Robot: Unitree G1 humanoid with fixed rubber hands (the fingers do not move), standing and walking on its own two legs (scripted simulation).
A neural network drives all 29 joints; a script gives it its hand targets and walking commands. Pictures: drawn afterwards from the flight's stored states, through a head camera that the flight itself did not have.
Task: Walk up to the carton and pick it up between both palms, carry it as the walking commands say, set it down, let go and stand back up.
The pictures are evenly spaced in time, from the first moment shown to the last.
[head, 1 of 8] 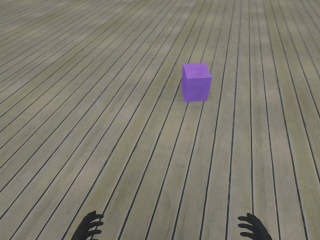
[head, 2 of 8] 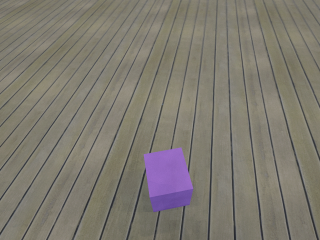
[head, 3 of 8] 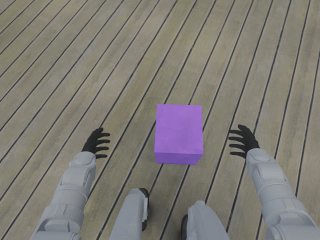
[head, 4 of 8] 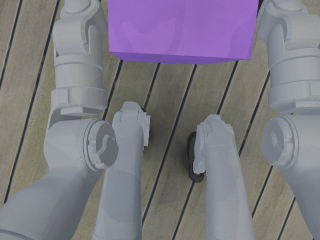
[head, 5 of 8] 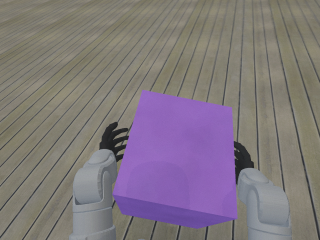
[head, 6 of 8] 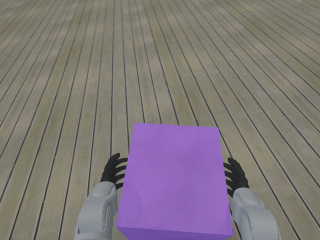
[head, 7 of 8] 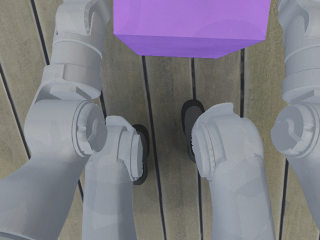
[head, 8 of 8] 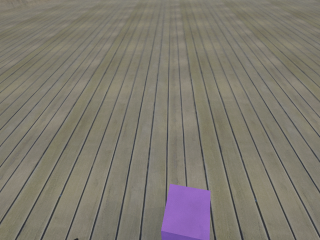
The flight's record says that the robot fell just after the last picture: no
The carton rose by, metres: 0.68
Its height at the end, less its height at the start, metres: +0.00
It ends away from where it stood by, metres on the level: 1.01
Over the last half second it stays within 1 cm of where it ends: yes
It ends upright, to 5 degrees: yes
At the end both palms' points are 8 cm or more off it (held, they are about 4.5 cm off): yes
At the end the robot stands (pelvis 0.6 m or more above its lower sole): yes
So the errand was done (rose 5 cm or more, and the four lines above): yes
